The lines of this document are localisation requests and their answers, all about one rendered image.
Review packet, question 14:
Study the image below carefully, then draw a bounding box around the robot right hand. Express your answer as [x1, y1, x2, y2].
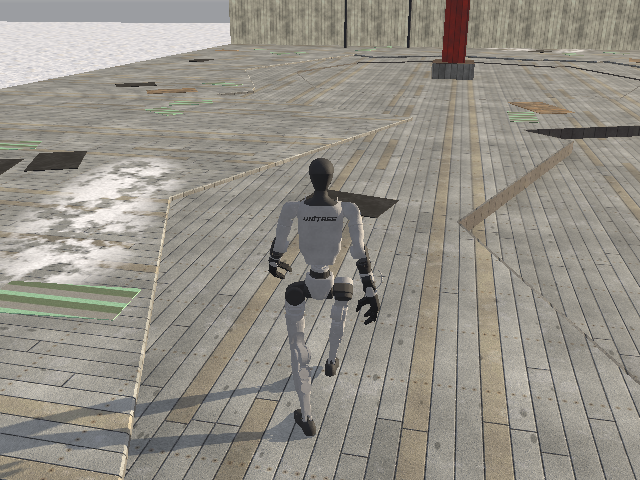
[356, 294, 380, 325]

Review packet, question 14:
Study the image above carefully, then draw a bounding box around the robot left shin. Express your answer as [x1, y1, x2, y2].
[291, 349, 312, 422]

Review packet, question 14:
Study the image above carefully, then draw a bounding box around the robot left hand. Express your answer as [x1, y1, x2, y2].
[268, 261, 292, 279]

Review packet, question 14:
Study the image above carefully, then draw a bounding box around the right robot thigh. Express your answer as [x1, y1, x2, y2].
[330, 277, 353, 322]

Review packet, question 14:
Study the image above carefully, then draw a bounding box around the robot right upper arm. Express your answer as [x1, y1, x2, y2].
[341, 201, 366, 259]

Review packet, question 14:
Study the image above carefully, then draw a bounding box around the robot right forearm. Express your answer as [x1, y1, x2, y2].
[356, 244, 377, 297]

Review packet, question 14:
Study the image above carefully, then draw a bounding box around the robot left forearm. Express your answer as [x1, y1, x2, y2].
[268, 237, 284, 267]

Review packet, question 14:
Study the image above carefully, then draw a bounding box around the robot left upper arm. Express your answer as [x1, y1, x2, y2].
[273, 201, 300, 253]

